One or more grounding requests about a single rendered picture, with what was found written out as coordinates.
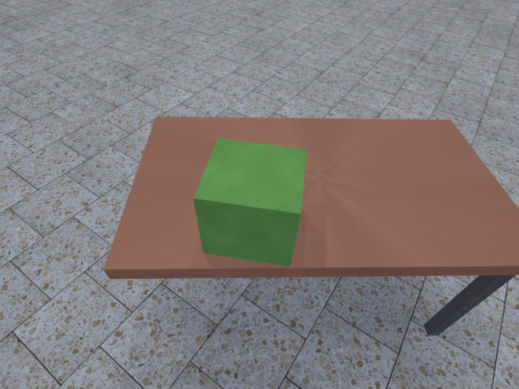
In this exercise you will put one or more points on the carton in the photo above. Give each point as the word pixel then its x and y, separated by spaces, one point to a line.
pixel 249 200

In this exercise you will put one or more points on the table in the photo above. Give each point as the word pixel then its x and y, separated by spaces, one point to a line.
pixel 381 197

